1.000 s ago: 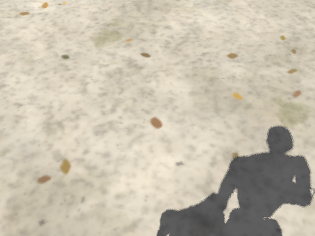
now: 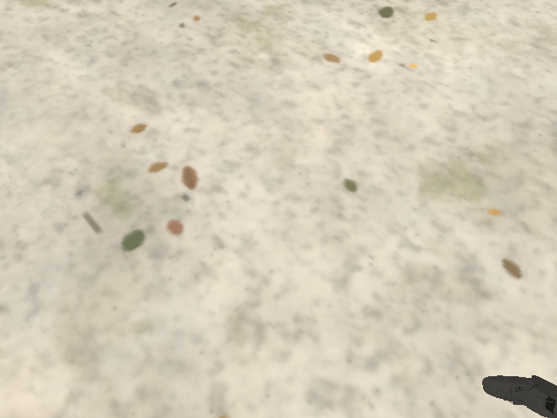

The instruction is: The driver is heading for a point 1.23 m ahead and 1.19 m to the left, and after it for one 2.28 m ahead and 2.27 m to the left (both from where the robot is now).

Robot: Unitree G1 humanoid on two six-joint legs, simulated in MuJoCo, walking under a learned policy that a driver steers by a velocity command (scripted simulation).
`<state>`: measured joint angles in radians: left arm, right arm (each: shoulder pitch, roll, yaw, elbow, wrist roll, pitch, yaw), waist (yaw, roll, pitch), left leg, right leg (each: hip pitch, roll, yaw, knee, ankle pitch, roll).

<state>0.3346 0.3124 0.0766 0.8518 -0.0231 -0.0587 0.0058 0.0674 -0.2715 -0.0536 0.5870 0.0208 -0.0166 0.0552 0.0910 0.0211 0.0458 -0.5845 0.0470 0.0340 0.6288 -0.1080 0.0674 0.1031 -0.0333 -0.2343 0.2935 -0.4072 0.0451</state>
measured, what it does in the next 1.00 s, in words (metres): walks ahead, turning left: left foot, then right foot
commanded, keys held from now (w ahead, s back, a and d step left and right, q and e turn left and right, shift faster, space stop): w+q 0.26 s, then q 0.74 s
